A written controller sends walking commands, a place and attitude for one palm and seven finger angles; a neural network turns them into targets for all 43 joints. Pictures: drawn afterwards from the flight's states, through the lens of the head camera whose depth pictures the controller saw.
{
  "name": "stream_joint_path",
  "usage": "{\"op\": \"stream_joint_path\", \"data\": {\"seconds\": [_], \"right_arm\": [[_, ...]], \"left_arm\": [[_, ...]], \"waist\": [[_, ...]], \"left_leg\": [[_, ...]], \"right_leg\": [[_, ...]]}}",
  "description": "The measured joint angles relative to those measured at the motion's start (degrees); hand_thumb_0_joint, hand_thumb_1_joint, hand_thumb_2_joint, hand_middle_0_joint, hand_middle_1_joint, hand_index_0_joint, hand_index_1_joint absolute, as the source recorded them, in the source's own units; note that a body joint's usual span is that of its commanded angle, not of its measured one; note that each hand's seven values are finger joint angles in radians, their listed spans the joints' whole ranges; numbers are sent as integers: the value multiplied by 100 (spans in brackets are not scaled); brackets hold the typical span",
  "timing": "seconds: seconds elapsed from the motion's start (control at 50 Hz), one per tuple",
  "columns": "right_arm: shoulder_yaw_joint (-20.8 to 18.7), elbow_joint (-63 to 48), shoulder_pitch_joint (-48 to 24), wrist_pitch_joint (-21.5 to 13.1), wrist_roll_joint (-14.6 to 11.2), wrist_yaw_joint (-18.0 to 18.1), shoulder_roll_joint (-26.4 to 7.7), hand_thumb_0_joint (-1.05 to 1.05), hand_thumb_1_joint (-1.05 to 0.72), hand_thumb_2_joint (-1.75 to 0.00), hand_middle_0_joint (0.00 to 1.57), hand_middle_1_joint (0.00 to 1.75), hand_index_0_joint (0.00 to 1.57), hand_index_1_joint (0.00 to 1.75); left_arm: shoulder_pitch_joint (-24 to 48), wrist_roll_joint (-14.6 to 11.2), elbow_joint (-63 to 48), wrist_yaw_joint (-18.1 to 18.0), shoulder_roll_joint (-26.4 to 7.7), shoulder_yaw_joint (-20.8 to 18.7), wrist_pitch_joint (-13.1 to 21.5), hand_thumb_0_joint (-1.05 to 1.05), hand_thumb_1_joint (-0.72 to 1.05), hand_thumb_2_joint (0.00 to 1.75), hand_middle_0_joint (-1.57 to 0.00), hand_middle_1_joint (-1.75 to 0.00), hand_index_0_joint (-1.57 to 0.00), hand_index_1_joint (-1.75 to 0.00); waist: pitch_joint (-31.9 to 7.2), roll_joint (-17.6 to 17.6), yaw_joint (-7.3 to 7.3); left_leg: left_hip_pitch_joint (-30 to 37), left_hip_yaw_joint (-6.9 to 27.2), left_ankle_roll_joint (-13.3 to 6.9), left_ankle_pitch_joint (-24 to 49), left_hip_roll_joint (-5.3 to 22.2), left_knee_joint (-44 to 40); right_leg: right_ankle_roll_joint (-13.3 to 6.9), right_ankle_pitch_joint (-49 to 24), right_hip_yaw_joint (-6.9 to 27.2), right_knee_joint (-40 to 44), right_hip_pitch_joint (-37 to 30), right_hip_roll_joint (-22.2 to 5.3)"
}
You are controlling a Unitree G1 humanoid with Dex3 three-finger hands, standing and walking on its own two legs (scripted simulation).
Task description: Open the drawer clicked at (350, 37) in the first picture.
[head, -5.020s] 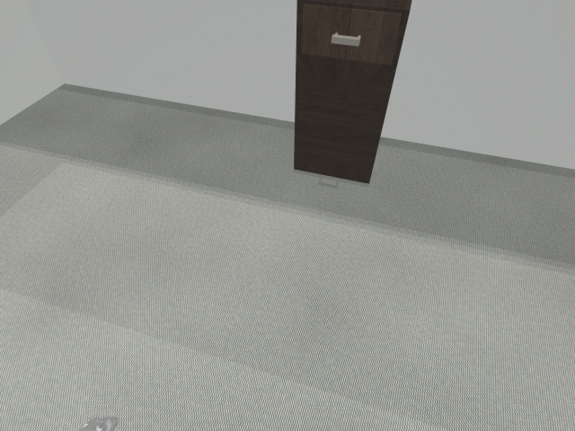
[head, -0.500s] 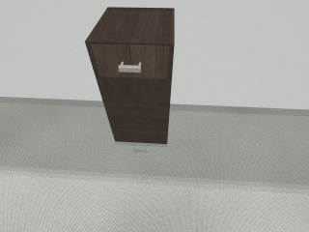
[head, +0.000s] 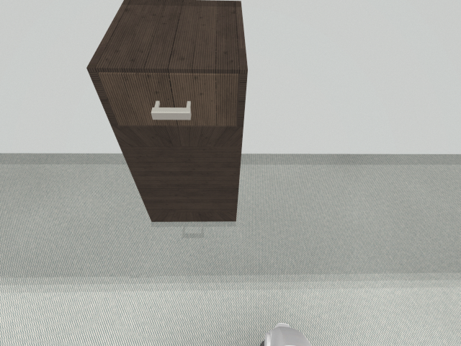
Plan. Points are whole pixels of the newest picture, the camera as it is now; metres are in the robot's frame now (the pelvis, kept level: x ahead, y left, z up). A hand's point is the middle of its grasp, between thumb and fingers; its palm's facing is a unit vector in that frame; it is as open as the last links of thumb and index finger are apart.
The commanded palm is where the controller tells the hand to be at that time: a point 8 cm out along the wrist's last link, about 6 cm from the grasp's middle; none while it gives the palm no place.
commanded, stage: take the last steps up to it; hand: left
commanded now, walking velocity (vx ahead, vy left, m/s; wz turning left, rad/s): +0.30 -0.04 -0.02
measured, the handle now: (172, 108) +0.71 +0.18 -0.04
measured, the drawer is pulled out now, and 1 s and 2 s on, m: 0.00 0.00 0.00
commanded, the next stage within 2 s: come to a stop and stand still in 0.34 s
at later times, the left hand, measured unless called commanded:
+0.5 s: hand (150, 327) +0.19 +0.17 -0.19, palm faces +0.07 -0.98 -0.17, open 7.3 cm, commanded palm none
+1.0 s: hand (177, 280) +0.27 +0.12 -0.16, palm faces -0.01 -0.96 -0.30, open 7.3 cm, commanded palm none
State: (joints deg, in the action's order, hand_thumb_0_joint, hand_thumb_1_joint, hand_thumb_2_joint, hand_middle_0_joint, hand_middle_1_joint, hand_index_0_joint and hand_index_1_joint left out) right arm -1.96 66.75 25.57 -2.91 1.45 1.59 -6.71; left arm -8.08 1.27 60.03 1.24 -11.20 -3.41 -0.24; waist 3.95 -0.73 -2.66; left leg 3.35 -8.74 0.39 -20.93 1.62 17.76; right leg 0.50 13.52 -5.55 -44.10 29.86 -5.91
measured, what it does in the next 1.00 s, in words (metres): walks ahead: right foot, then left foot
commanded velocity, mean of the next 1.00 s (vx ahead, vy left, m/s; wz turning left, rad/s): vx -0.01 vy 0.02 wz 0.01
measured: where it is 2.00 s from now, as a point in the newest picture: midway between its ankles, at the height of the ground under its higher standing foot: outside the picture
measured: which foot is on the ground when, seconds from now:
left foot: down 0.00-0.08, up 0.10-0.46, down 0.48-0.92, up 0.94-1.00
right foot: up 0.00-0.06, down 0.08-0.50, up 0.52-0.90, down 0.92-1.00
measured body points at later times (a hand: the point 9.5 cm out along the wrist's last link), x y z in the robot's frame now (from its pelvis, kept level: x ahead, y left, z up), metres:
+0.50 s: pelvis +0.20 -0.01 -0.01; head +0.20 +0.01 +0.44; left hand +0.18 +0.22 -0.17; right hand +0.29 -0.25 -0.14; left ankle +0.26 +0.09 -0.74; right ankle +0.13 -0.13 -0.73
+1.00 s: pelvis +0.21 -0.07 -0.01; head +0.23 -0.11 +0.44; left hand +0.27 +0.17 -0.14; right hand +0.26 -0.33 -0.18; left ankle +0.23 +0.08 -0.70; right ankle +0.21 -0.18 -0.74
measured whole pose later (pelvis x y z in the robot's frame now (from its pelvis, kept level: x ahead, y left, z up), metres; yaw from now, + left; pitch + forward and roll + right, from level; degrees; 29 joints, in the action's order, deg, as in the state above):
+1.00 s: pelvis +0.21 -0.07 -0.01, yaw -3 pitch -1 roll +2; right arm -5.0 58.8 9.3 4.5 0.7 0.7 -13.6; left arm -11.9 1.7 57.0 -1.3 -9.3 -2.2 -0.9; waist 3.8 3.4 0.1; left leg -22.7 -2.2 1.5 -26.6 2.9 48.4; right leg -0.4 19.3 -2.8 -37.1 16.6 -3.5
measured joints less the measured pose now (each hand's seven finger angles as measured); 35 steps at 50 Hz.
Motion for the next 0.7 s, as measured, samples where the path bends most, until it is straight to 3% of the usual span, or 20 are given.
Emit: {"op": "stream_joint_path", "data": {"seconds": [0.08, 0.12, 0.16, 0.22, 0.32, 0.44, 0.48, 0.56, 0.7], "right_arm": [[-21, 132, 187, 49, -13, -28, -9, 1, -91, -90, 20, 30, 20, 30], [-26, 184, 90, 127, -81, -61, -20, 1, -91, -90, 20, 30, 20, 30], [-51, 130, -102, 204, -118, -78, -56, 1, -91, -90, 20, 30, 20, 30], [-110, -104, -496, 232, -70, -87, -180, 1, -91, -90, 20, 30, 20, 30], [-138, -590, -1117, 201, -34, -107, -285, 1, -91, -90, 19, 30, 19, 30], [-107, -801, -1618, 123, -44, -171, -370, 1, -93, -90, 19, 30, 19, 30], [-63, -811, -1668, 45, -38, -174, -375, 1, -92, -90, 19, 30, 19, 30], [92, -757, -1770, 38, -39, -50, -199, 0, -92, -90, 19, 30, 19, 30], [-1, -807, -2009, 287, -113, 123, -96, -1, -94, -90, 20, 30, 20, 30]], "left_arm": [[306, 6, -198, 18, 17, 17, 183, 0, 91, 90, -19, -30, -20, -30], [401, 8, -258, -20, 63, 12, 367, 0, 91, 90, -19, -30, -20, -30], [359, -27, -287, -54, 122, 41, 425, 0, 91, 90, -19, -30, -20, -30], [133, -22, -185, -133, 259, 95, 400, 0, 91, 90, -19, -30, -20, -30], [-260, -16, -20, -244, 185, 12, 389, -3, 96, 90, -20, -30, -21, -30], [-718, 2, 215, -177, 111, 74, 302, -2, 94, 90, -20, -30, -20, -30], [-908, -21, 299, -177, 110, 85, 246, -1, 93, 90, -20, -30, -20, -30], [-998, -71, 478, -267, 97, 140, 34, 0, 92, 90, -19, -30, -20, -30], [-735, -39, 186, -283, 171, 104, -232, 0, 91, 90, -19, -30, -20, -30]], "waist": [[59, 146, -103], [149, 230, -78], [159, 232, -41], [66, 280, 0], [-143, 274, 60], [-192, 182, 305], [-217, 136, 361], [-172, -178, 468], [151, -79, 411]], "left_leg": [[45, -17, 181, -655, 225, 744], [-598, 209, 52, -953, 393, 2475], [-1431, 528, -74, -883, 325, 4279], [-2399, 590, -96, -301, 405, 5137], [-3109, 437, 88, 171, 568, 3888], [-2709, 242, 120, 610, 436, 2069], [-2353, 169, 61, 1046, 367, 1512], [-2075, -68, -267, 644, 183, 1569], [-1778, -134, -249, 918, 234, 926]], "right_leg": [[-225, -215, -180, 961, -552, 239], [-328, -155, -265, 644, -575, 321], [-369, 126, -301, 601, -759, 355], [-318, 98, -321, 1101, -1198, 446], [-311, 39, -342, 1784, -1746, 524], [-140, 424, -288, 1796, -2232, 535], [-45, 725, -256, 1503, -2298, 512], [20, 1607, 119, 255, -1903, 327], [146, 1544, 438, -1135, -835, 348]]}}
